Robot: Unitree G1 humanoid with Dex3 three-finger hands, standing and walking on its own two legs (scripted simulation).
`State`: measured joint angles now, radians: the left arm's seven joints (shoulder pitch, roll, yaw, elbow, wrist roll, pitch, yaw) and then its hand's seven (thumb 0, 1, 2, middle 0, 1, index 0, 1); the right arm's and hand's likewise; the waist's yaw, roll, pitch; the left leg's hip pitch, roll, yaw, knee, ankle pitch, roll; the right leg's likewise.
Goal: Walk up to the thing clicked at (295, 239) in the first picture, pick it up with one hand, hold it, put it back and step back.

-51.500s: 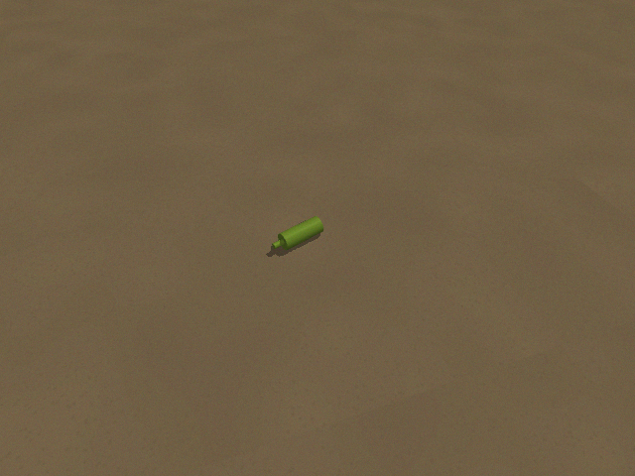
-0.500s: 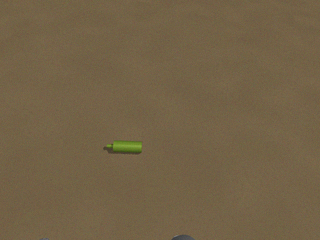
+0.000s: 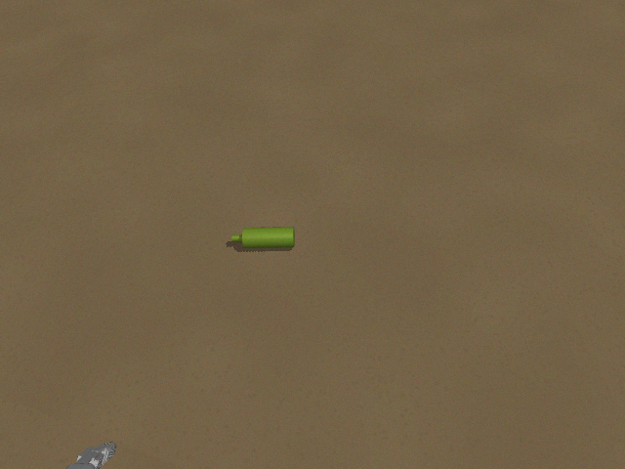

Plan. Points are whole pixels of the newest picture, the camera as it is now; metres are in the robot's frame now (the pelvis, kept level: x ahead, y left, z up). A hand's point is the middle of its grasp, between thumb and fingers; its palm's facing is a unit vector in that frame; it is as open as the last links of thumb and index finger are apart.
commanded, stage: step back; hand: left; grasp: from above
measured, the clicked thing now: (263, 237) +1.00 +0.23 -0.72
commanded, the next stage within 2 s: stand in 1.50 s
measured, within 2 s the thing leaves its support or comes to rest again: neither
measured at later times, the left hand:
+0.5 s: hand out of the picture -0.11 +0.25 -0.15, palm faces -0.03 -0.92 -0.40, open 7.4 cm
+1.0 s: hand out of the picture -0.07 +0.26 -0.14, palm faces -0.01 -0.91 -0.41, open 7.4 cm
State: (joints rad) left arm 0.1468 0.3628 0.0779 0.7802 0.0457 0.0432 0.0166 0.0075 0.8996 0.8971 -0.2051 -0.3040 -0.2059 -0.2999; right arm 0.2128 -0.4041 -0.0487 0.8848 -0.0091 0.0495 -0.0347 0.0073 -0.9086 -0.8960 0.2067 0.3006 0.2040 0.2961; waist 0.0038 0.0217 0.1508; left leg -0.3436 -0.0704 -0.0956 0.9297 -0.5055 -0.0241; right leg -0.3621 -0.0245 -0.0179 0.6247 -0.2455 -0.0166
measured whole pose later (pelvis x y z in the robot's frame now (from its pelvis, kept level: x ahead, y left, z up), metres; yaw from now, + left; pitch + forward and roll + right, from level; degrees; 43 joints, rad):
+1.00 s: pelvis -0.17 -0.02 +0.00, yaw +0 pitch -3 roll +0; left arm 0.17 0.41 0.08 0.98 0.03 -0.03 -0.01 0.01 0.90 0.90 -0.20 -0.30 -0.20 -0.30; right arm 0.27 -0.38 -0.06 0.98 -0.02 0.00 0.01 0.01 -0.90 -0.90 0.21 0.30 0.21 0.30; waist -0.02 0.01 0.08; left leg -0.23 0.02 -0.07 0.62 -0.34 -0.02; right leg -0.28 0.00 -0.04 0.56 -0.23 -0.02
